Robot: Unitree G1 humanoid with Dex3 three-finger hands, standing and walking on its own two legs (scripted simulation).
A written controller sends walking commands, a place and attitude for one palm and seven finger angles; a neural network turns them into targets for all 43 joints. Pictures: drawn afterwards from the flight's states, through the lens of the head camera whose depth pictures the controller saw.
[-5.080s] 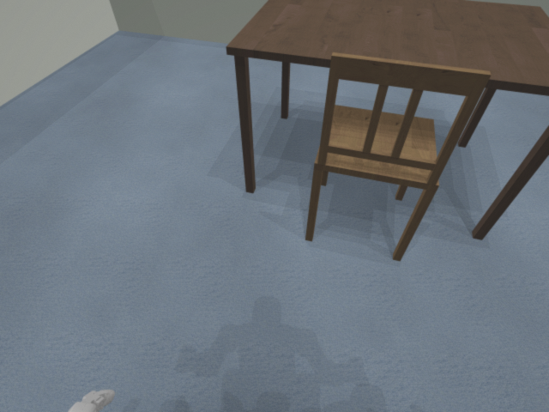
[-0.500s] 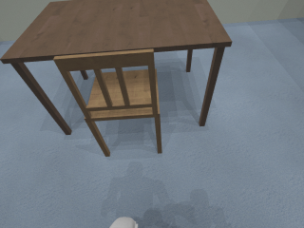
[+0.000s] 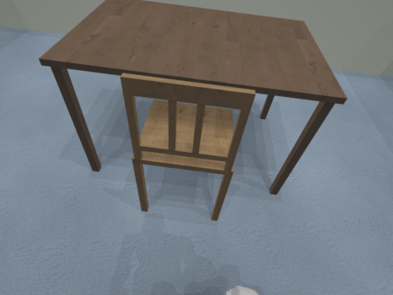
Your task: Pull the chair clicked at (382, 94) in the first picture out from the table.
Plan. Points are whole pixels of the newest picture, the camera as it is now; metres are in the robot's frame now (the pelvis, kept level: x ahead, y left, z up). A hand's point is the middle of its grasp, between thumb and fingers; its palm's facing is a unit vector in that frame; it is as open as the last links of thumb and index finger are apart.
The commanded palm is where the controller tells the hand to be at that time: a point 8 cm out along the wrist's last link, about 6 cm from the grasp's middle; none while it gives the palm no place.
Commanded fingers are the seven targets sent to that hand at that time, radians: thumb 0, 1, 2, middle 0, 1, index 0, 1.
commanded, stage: take the last steps up to it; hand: left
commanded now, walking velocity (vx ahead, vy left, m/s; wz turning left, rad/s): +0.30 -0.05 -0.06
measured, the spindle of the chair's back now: (172, 126) +0.66 +0.14 -0.11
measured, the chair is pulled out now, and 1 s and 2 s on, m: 0.00 0.00 0.00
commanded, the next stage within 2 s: come to a stop and stand still in 0.36 s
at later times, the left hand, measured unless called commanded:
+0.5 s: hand (144, 267) +0.21 +0.14 -0.17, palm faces +0.01 -0.98 -0.22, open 7.3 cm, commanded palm none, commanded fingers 0.00 0.90 0.90 -0.20 -0.30 -0.20 -0.30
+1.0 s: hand (133, 272) +0.20 +0.16 -0.18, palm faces -0.02 -0.97 -0.25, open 7.4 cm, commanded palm none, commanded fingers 0.00 0.90 0.90 -0.20 -0.30 -0.20 -0.30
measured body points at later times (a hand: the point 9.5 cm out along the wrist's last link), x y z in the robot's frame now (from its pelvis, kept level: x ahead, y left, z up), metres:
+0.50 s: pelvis +0.16 -0.04 -0.01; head +0.17 -0.05 +0.44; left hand +0.21 +0.19 -0.15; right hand +0.13 -0.25 -0.17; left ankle +0.14 +0.10 -0.66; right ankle +0.20 -0.11 -0.74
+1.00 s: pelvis +0.17 -0.03 -0.01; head +0.21 -0.03 +0.44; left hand +0.20 +0.22 -0.16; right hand +0.24 -0.26 -0.16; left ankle +0.26 +0.10 -0.74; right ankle +0.12 -0.15 -0.72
